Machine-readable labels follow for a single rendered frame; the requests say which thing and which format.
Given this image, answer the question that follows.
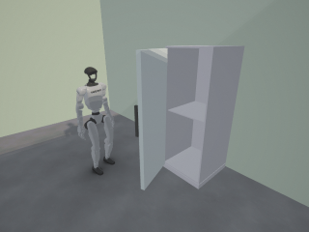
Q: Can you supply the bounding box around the right robot upper arm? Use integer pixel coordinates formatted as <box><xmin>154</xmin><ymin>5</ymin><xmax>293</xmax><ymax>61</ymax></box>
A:
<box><xmin>76</xmin><ymin>86</ymin><xmax>87</xmax><ymax>109</ymax></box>

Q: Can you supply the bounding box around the left robot upper arm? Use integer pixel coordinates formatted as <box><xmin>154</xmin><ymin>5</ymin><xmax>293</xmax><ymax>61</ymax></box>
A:
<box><xmin>99</xmin><ymin>82</ymin><xmax>107</xmax><ymax>102</ymax></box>

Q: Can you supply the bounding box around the fridge door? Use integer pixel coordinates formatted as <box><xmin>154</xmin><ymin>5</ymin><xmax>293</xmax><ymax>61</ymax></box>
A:
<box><xmin>135</xmin><ymin>48</ymin><xmax>168</xmax><ymax>190</ymax></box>

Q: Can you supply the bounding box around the right robot forearm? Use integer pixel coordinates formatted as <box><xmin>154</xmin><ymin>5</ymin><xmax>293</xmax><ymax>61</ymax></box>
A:
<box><xmin>75</xmin><ymin>104</ymin><xmax>84</xmax><ymax>127</ymax></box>

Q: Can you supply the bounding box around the robot right hand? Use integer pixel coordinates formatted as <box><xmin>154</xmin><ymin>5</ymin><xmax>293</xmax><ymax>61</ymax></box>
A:
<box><xmin>77</xmin><ymin>126</ymin><xmax>86</xmax><ymax>140</ymax></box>

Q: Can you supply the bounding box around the left robot forearm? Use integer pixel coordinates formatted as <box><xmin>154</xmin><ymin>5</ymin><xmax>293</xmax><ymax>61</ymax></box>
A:
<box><xmin>102</xmin><ymin>101</ymin><xmax>111</xmax><ymax>116</ymax></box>

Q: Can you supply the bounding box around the robot foot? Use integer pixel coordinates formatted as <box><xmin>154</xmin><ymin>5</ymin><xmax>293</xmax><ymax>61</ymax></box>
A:
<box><xmin>103</xmin><ymin>157</ymin><xmax>115</xmax><ymax>165</ymax></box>
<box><xmin>92</xmin><ymin>166</ymin><xmax>103</xmax><ymax>176</ymax></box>

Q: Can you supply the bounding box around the robot left hand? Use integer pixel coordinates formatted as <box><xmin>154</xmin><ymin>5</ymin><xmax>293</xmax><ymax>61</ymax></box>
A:
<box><xmin>108</xmin><ymin>115</ymin><xmax>115</xmax><ymax>128</ymax></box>

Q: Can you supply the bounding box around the right robot foot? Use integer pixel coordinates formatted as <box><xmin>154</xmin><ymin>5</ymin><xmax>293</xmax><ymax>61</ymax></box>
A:
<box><xmin>92</xmin><ymin>166</ymin><xmax>103</xmax><ymax>176</ymax></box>

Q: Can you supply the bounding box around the left robot foot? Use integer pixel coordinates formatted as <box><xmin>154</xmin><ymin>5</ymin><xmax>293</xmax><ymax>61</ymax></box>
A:
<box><xmin>103</xmin><ymin>157</ymin><xmax>115</xmax><ymax>165</ymax></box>

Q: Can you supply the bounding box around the handle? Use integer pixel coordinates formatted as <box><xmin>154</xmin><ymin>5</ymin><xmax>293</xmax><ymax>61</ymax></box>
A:
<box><xmin>134</xmin><ymin>104</ymin><xmax>139</xmax><ymax>137</ymax></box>

